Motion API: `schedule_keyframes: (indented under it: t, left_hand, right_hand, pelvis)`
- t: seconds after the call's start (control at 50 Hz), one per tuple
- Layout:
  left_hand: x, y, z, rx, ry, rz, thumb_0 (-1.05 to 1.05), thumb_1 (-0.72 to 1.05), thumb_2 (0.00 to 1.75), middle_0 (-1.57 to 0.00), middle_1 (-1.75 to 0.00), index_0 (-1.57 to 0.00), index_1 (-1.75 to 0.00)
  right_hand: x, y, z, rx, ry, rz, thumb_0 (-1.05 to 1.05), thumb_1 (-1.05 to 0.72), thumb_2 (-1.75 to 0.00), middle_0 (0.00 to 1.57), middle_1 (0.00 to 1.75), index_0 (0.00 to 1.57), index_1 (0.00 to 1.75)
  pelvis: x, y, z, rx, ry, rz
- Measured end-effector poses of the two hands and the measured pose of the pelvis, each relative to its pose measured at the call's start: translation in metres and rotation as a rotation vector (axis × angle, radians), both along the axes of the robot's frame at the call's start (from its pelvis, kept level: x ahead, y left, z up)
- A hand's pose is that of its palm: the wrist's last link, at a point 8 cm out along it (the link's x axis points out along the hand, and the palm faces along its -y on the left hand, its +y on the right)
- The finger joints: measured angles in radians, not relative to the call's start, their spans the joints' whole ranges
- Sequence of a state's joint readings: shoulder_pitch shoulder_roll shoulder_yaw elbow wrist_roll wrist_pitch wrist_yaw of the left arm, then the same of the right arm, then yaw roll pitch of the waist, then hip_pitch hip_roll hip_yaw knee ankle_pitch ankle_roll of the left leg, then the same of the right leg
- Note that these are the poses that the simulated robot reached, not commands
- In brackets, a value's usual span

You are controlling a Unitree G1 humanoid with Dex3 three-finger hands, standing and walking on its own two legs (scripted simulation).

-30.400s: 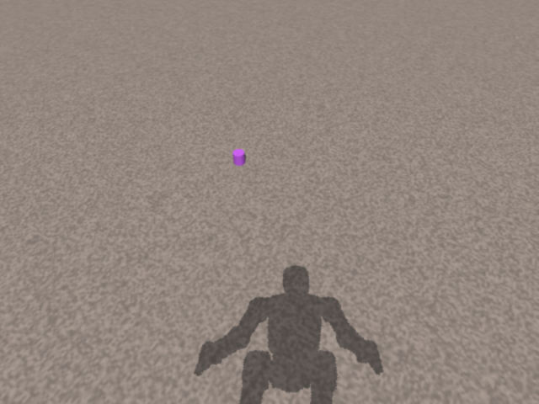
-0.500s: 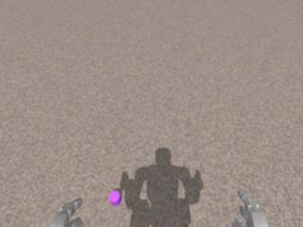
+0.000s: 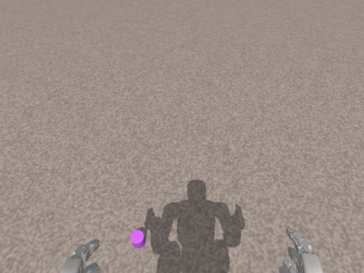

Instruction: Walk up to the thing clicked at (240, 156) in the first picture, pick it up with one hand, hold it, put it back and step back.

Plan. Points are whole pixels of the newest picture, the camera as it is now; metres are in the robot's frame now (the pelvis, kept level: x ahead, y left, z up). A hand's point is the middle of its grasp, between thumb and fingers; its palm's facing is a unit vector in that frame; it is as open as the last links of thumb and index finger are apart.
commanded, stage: stand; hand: left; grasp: from above
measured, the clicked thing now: (138, 239) +0.45 +0.23 -0.68
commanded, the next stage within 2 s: none
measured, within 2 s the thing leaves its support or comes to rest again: neither
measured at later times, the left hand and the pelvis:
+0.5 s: hand out of the picture +0.05 +0.24 -0.11, palm faces +0.04 -0.94 -0.33, open 7.4 cm; pelvis -0.01 +0.01 +0.05, yaw +1 degrees
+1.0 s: hand out of the picture +0.03 +0.25 -0.09, palm faces +0.04 -0.94 -0.35, open 7.3 cm; pelvis -0.01 +0.00 +0.07, yaw +1 degrees
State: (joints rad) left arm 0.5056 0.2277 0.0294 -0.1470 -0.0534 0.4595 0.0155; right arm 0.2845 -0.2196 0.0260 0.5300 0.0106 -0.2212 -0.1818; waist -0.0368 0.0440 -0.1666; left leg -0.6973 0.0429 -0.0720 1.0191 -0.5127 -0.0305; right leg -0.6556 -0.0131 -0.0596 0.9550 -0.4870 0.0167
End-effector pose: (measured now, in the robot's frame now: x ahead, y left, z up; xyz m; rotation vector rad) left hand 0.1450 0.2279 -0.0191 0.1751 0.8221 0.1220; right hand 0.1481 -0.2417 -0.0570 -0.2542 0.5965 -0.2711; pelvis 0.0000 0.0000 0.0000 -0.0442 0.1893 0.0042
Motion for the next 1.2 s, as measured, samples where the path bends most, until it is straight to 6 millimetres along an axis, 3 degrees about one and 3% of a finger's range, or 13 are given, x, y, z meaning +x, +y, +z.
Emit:
schedule_keyframes:
  t: [0.04,0.14,0.34,0.46,0.58,0.92,1.2]
  left_hand:
    - [0.001,0.001,-0.002,0.024,-0.015,-0.016,0.01,0.91,0.9,-0.2,-0.3,-0.2,-0.3]
    - [-0.003,0.022,-0.028,0.113,0.005,-0.034,0.01,0.9,0.9,-0.2,-0.3,-0.21,-0.3]
    - [-0.066,0.056,-0.05,0.141,0.244,0.05,0.01,0.91,0.9,-0.2,-0.3,-0.21,-0.3]
    - [-0.099,0.059,-0.053,0.123,0.35,0.093,0.01,0.91,0.9,-0.2,-0.3,-0.21,-0.3]
    - [-0.116,0.057,-0.052,0.104,0.414,0.116,0.01,0.91,0.9,-0.2,-0.3,-0.21,-0.3]
    - [-0.125,0.062,-0.04,0.123,0.457,0.129,0.01,0.91,0.9,-0.2,-0.3,-0.21,-0.3]
    - [-0.115,0.056,-0.037,0.125,0.463,0.119,0.01,0.91,0.9,-0.2,-0.3,-0.21,-0.3]
  right_hand:
    - [-0.001,0.0,-0.002,-0.015,0.022,0.023,0.02,-0.9,-0.9,0.2,0.3,0.2,0.3]
    - [-0.016,-0.009,-0.019,-0.04,0.306,0.156,0.01,-0.9,-0.9,0.2,0.3,0.2,0.3]
    - [-0.062,-0.031,-0.017,0.007,0.497,0.053,0.01,-0.91,-0.9,0.2,0.3,0.2,0.3]
    - [-0.078,-0.029,-0.016,0.023,0.568,0.02,0.01,-0.91,-0.9,0.2,0.3,0.2,0.3]
    - [-0.085,-0.023,-0.013,0.042,0.603,0.01,0.01,-0.91,-0.9,0.2,0.3,0.2,0.3]
    - [-0.093,-0.032,-0.007,0.053,0.636,-0.003,0.01,-0.91,-0.9,0.2,0.3,0.2,0.3]
    - [-0.097,-0.047,-0.006,0.043,0.671,-0.013,0.01,-0.91,-0.9,0.2,0.3,0.2,0.3]
  pelvis:
    - [-0.002,0.0,0.001,0.003,-0.024,0.001]
    - [-0.012,-0.001,0.014,0.039,-0.115,0.0]
    - [-0.011,0.004,0.034,0.043,-0.178,-0.003]
    - [-0.008,0.006,0.044,0.041,-0.205,0.005]
    - [-0.008,0.007,0.053,0.04,-0.227,0.01]
    - [-0.013,0.002,0.065,0.044,-0.254,0.013]
    - [-0.01,-0.006,0.067,0.043,-0.247,0.01]
